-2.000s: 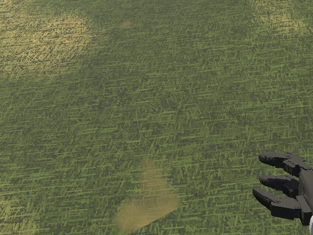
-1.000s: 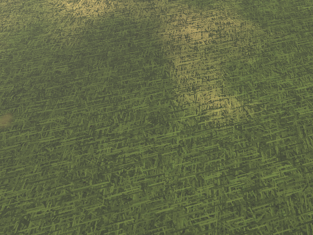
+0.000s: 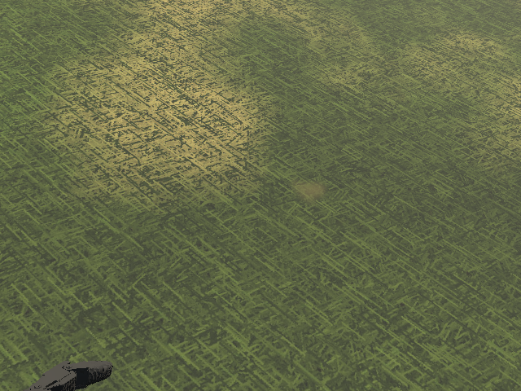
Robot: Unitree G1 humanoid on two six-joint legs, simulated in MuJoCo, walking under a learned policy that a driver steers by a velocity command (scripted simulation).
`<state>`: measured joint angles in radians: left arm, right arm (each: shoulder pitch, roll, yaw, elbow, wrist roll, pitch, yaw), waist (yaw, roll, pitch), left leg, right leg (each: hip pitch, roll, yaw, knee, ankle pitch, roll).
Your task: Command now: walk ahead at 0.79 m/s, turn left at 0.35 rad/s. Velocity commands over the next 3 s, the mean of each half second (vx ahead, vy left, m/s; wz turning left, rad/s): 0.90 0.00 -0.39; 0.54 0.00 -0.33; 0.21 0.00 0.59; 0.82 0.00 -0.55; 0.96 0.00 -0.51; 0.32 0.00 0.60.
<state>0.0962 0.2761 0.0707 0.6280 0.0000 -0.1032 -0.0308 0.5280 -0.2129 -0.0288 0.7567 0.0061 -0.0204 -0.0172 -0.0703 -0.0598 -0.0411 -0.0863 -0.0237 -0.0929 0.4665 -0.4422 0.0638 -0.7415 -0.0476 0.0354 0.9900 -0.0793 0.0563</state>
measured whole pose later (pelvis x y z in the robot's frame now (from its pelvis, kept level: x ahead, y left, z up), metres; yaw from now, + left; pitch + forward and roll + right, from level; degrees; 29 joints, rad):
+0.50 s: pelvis +0.41 -0.05 +0.01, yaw -15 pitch +0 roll -1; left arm 0.49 0.24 0.05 0.80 -0.03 -0.08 -0.01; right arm 0.03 -0.26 -0.01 0.60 -0.02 -0.15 0.00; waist 0.09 0.02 0.04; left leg -0.70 0.09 -0.16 0.82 -0.10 -0.03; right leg -0.06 0.17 0.17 0.35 -0.27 -0.14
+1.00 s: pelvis +0.75 -0.12 +0.00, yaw -25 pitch +0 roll +3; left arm -0.01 0.29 0.02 0.60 0.02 -0.05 -0.01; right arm 0.39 -0.31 -0.06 0.82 0.03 -0.05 0.00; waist -0.12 -0.03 0.08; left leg -0.17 -0.04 -0.06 0.44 -0.28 -0.02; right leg -0.47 0.00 0.10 0.54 -0.01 -0.01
